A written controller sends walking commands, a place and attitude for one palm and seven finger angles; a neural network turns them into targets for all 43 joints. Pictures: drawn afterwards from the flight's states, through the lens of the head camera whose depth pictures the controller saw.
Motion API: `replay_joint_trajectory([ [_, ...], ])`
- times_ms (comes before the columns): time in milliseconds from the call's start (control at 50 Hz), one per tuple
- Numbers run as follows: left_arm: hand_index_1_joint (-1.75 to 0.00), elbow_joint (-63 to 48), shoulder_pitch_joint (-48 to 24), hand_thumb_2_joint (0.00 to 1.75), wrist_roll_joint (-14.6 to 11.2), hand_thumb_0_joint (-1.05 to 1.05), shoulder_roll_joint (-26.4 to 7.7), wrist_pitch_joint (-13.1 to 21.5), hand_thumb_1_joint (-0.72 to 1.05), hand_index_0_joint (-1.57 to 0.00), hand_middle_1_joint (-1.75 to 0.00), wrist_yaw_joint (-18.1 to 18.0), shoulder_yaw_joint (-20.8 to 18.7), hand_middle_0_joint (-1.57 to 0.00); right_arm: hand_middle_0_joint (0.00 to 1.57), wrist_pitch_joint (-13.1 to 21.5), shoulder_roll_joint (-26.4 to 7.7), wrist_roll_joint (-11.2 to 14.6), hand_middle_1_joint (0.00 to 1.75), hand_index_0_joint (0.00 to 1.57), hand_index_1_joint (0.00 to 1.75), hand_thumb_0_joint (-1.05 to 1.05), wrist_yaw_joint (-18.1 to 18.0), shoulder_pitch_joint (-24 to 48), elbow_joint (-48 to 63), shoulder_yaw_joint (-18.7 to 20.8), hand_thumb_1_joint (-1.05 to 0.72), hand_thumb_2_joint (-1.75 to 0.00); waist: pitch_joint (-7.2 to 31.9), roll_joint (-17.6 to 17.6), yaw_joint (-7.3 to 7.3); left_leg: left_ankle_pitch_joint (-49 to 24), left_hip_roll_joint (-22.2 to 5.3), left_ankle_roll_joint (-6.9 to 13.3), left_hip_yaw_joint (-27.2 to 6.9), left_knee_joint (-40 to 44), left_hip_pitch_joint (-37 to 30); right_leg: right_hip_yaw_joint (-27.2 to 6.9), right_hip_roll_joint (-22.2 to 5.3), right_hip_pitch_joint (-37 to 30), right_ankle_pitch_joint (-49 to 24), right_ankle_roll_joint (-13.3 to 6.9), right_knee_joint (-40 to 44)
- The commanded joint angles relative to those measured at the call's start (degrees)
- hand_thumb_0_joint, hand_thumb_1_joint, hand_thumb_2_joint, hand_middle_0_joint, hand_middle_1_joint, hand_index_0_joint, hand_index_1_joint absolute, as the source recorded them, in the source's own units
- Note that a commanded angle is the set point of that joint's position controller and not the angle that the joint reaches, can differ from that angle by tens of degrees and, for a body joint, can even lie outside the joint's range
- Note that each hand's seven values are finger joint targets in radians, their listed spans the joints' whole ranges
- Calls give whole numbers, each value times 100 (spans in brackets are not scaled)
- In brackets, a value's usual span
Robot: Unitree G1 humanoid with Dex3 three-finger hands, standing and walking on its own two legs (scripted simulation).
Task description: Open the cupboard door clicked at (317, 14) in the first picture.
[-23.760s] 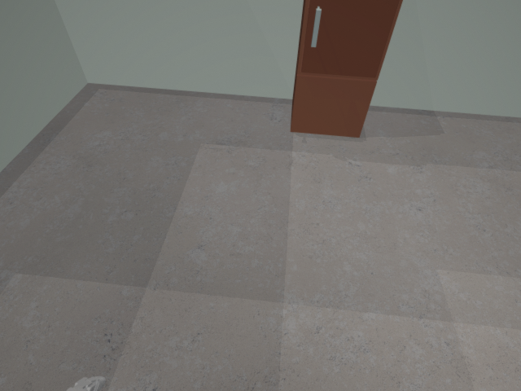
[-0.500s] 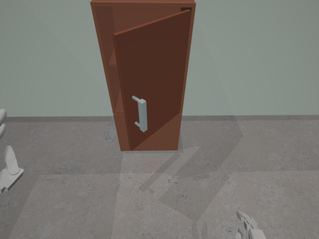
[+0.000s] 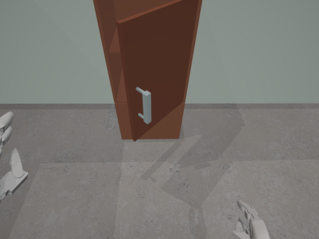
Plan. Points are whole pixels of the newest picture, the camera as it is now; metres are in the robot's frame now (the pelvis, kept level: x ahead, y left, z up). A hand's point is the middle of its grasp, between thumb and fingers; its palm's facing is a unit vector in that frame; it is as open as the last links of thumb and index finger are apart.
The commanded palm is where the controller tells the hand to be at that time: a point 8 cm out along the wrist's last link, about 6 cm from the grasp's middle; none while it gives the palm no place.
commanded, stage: let the arm hang, fingers relaxed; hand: left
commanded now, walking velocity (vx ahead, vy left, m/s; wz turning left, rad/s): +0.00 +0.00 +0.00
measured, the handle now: (143, 105) +0.64 +0.10 -0.10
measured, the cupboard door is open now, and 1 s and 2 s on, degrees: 47 47 47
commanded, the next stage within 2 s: look to check the result in 1.16 s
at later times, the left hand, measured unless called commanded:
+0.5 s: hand out of the picture -0.01 +0.17 -0.18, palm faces +0.00 -0.98 -0.20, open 7.2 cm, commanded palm none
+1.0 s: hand out of the picture +0.06 +0.22 -0.15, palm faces +0.03 -0.95 -0.31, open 7.3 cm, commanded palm none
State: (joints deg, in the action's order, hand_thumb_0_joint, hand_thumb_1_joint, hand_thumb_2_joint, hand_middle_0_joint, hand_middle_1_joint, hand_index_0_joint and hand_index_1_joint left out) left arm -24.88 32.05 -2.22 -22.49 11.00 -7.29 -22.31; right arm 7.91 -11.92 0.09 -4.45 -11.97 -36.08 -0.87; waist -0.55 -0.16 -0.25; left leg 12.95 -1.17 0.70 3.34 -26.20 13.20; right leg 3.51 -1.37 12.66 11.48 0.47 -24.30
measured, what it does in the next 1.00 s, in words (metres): stands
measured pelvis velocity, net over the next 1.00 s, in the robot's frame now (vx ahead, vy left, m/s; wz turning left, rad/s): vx -0.01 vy -0.02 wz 0.04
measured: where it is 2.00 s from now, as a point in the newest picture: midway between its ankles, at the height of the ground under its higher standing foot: outside the picture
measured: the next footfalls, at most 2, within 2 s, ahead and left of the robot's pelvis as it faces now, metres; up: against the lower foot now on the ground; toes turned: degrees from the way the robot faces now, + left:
none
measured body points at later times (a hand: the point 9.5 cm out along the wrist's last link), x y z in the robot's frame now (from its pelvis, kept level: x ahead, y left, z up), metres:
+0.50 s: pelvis -0.02 -0.02 +0.00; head +0.00 -0.01 +0.45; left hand -0.01 +0.23 -0.16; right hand +0.02 -0.30 -0.14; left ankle +0.01 +0.11 -0.74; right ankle +0.02 -0.12 -0.74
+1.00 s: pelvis -0.01 -0.02 +0.00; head +0.00 -0.03 +0.45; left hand +0.05 +0.27 -0.13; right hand +0.03 -0.28 -0.15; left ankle +0.01 +0.11 -0.74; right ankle +0.02 -0.12 -0.74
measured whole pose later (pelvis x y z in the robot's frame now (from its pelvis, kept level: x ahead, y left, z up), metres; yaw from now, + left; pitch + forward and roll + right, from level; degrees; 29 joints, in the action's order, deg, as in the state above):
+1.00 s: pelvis -0.01 -0.02 +0.00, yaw +2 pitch -2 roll +0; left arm 64.1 7.1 0.7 -16.1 0.2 0.1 -1.1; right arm -0.2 -15.1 -1.1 -0.2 -11.1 -64.7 0.6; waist -2.7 -1.6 -0.4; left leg 9.5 -0.8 -0.4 1.3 -21.5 10.0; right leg 5.6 -1.6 10.0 10.7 -1.0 -22.6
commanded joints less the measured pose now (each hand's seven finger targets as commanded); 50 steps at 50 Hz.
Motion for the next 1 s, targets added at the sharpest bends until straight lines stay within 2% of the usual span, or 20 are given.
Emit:
replay_joint_trajectory([
  [0, -30, -1294, -207, 90, -29, 0, -1022, 382, 90, -20, -30, -178, -782, -20, 20, 272, -693, -14, 30, 20, 30, 0, -81, 485, 868, 275, -90, -90, 627, -472, 42, -684, -267, -36, -385, 638, 118, -268, -90, -533, -681, -8, 229],
  [20, -30, -1323, -220, 90, -26, 0, -1099, 377, 90, -20, -30, -181, -833, -20, 20, 286, -693, -30, 30, 20, 30, 0, -95, 495, 864, 277, -90, -90, 633, -457, 48, -752, -255, -48, -413, 642, 125, -254, -93, -557, -720, -14, 237],
  [40, -30, 3234, -772, 90, 446, 0, -61, -423, 90, -20, -30, 634, 1696, -20, 20, 405, -1817, 35, 30, 20, 30, 0, 452, 768, -497, 575, -90, -90, -60, -615, -223, -1696, -478, 96, -770, -177, 709, -132, -494, 336, -1222, -165, -626],
  [60, -30, 3449, -789, 90, 420, 0, 2, -902, 90, -20, -30, 726, 1505, -20, 20, -26, -1523, 6, 30, 20, 30, 0, 475, 340, -517, 593, -90, -90, 445, -557, -110, -2030, -552, 44, -669, -50, 300, -353, -425, 343, -721, -194, -501],
  [80, -30, 3380, -811, 90, 408, 0, 50, -1039, 90, -20, -30, 744, 1535, -20, 20, -148, -1491, 2, 30, 20, 30, 0, 457, 315, -419, 553, -90, -90, 348, -708, -104, -1820, -644, 102, -752, 42, 370, -251, -316, 456, -108, -158, -597],
  [100, -30, 3615, -939, 90, 413, 0, 79, -1030, 90, -20, -30, 750, 1564, -20, 20, -217, -1442, -51, 30, 20, 30, 0, 461, 371, -466, 494, -90, -90, 560, -573, -44, -1449, -759, 248, -993, 126, 642, -228, -249, 355, 315, -170, -800],
  [120, -30, 3890, -1099, 90, 452, 0, -45, -993, 90, -20, -30, 753, 1573, -20, 20, -295, -1433, -81, 30, 20, 30, 0, 457, 381, -441, 448, -90, -90, 599, -2, 13, -1533, -731, 301, -1081, 129, 633, -301, -219, 169, 117, -205, -737],
  [160, -30, 4539, -1317, 90, 474, 0, -234, -961, 90, -20, -30, 761, 1635, -20, 20, -369, -1479, -122, 30, 20, 30, 0, 463, 426, -557, 405, -90, -90, 791, 883, 39, -1315, -575, 256, -950, -82, 499, -451, -447, -106, -417, -299, -448],
  [180, -30, 4873, -1529, 90, 478, 0, -365, -955, 90, -20, -30, 757, 1649, -20, 20, -422, -1515, -122, 30, 20, 30, 0, 466, 376, -632, 413, -90, -90, 808, 1203, -6, -1222, -461, 222, -848, -172, 338, -558, -603, -66, -628, -375, -337],
  [200, -30, 5201, -1712, 90, 466, 0, -438, -960, 90, -20, -30, 748, 1680, -20, 20, -475, -1565, -129, 30, 20, 30, 0, 462, 335, -726, 414, -90, -90, 850, 1299, -40, -1134, -383, 203, -813, -200, 184, -620, -683, -23, -622, -437, -263],
  [240, -30, 5807, -1967, 90, 420, 0, -459, -1008, 90, -20, -30, 716, 1805, -20, 20, -576, -1497, -160, 30, 20, 30, 0, 468, 402, -925, 369, -90, -90, 541, 704, -49, -998, -319, 167, -734, -64, 64, -672, -724, 197, -403, -462, -151],
  [300, -30, 6586, -2049, 90, 369, 0, -406, -1047, 90, -20, -30, 693, 1936, -20, 20, -674, -1366, -171, 30, 20, 30, 0, 457, 490, -1232, 278, -90, -90, 204, -246, 9, -562, -352, 131, -765, 355, 191, -678, -593, 109, 206, -357, 86],
  [320, -30, 6810, -2023, 90, 366, 0, -447, -1040, 90, -20, -30, 686, 1955, -20, 20, -701, -1384, -155, 30, 20, 30, 0, 452, 464, -1311, 276, -90, -90, 224, -241, 25, -403, -367, 120, -782, 394, 167, -670, -568, 47, 388, -340, 199],
  [400, -30, 7596, -1924, 90, 324, 0, -245, -1030, 90, -20, -30, 685, 1990, -20, 20, -754, -1162, -149, 30, 20, 30, 0, 403, 252, -1751, 249, -90, -90, 155, -650, 5, 198, -320, 76, -707, 541, 95, -722, -601, 22, 853, -393, 553],
  [480, -30, 8084, -1957, 90, 309, 0, -240, -1029, 90, -20, -30, 693, 1978, -20, 20, -791, -1131, -146, 30, 20, 30, 0, 375, -14, -2072, 281, -90, -90, -17, -556, -15, 453, -345, 81, -722, 627, 108, -701, -608, 69, 1127, -431, 775],
  [560, -30, 8413, -2038, 90, 303, 0, -252, -1023, 90, -20, -30, 688, 1967, -20, 20, -796, -1137, -140, 30, 20, 30, 0, 358, -208, -2303, 312, -90, -90, -123, -9, -28, 252, -382, 96, -692, 604, -23, -635, -643, 145, 1192, -444, 906],
  [620, -30, 8540, -2081, 90, 302, 0, -304, -1017, 90, -20, -30, 673, 1954, -20, 20, -800, -1190, -132, 30, 20, 30, 0, 354, -249, -2412, 331, -90, -90, -174, 90, -21, 171, -393, 104, -678, 602, -74, -630, -641, 163, 1234, -446, 964],
  [680, -30, 8631, -2172, 90, 299, 0, -351, -1040, 90, -20, -30, 672, 1943, -20, 20, -801, -1184, -148, 30, 20, 30, 0, 356, -264, -2520, 326, -90, -90, -314, 152, -14, 230, -396, 109, -706, 691, 12, -602, -637, 171, 1308, -433, 959],
  [820, -30, 8688, -2280, 90, 302, 0, -406, -1019, 90, -20, -30, 658, 1927, -20, 20, -762, -1242, -142, 30, 20, 30, 0, 364, -118, -2598, 324, -90, -90, -259, 117, 49, -36, -442, 120, -747, 835, 3, -548, -617, -54, 954, -391, 878],
  [980, -30, 8674, -2507, 90, 293, 0, -397, -965, 90, -20, -30, 646, 1943, -20, 20, -695, -1290, -142, 30, 20, 30, 0, 352, 119, -2636, 297, -90, -90, -18, -21, 43, -820, -540, 87, -798, 960, -226, -446, -634, -443, -88, -333, 721],
])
